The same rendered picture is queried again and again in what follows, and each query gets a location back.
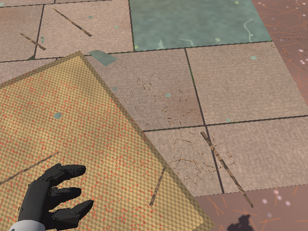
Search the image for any left robot hand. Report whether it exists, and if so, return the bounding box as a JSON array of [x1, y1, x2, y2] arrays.
[[17, 163, 94, 231]]

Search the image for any left robot forearm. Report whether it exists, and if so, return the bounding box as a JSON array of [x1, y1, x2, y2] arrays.
[[9, 219, 45, 231]]

